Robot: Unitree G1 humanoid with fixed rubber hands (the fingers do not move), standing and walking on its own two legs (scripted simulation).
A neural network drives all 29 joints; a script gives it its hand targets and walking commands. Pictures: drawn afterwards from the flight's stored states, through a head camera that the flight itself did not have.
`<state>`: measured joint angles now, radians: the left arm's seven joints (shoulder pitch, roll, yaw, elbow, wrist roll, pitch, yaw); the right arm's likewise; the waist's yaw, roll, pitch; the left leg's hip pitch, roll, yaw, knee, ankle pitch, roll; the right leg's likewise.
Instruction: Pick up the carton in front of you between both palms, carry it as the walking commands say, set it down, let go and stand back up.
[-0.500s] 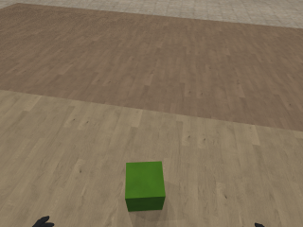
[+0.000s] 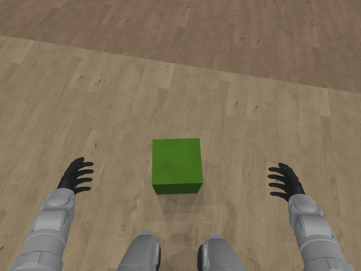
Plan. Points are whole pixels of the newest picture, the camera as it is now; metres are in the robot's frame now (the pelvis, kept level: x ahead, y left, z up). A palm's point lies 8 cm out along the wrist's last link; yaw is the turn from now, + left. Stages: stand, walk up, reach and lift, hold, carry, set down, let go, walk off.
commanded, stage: reach and lift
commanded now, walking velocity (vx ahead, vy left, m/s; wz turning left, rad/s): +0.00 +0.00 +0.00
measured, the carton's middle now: (176, 168) +0.48 +0.03 -0.59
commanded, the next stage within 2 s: none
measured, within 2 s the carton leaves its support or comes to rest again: neither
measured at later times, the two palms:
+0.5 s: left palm (107, 134) +0.45 +0.23 -0.14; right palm (247, 132) +0.47 -0.17 -0.14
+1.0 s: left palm (122, 150) +0.46 +0.23 -0.32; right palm (227, 147) +0.50 -0.16 -0.32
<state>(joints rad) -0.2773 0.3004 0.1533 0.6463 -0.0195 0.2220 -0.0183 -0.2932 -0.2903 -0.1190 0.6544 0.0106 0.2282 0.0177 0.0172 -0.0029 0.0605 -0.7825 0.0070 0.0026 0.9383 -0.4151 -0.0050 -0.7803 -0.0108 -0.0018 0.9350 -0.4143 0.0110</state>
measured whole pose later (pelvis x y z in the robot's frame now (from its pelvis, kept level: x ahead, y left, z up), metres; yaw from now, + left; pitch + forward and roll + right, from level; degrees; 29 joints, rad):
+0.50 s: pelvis -0.07 +0.00 -0.06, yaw +0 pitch +38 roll +0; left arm -1.24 0.31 0.33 0.96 0.00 0.25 0.02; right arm -1.31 -0.33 -0.26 1.02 -0.01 0.27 -0.02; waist 0.05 -0.02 0.09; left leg -1.45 0.01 0.00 1.07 -0.29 -0.01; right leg -1.45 0.00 0.00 1.08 -0.28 0.01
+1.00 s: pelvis -0.04 -0.01 -0.17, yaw +1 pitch +54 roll +1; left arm -1.22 0.25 0.41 0.95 0.03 0.08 0.04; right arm -1.28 -0.26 -0.30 0.98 -0.05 0.10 -0.08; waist 0.05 -0.02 -0.05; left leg -1.98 -0.01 -0.01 1.51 -0.48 -0.02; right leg -1.98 0.02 0.04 1.52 -0.49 0.03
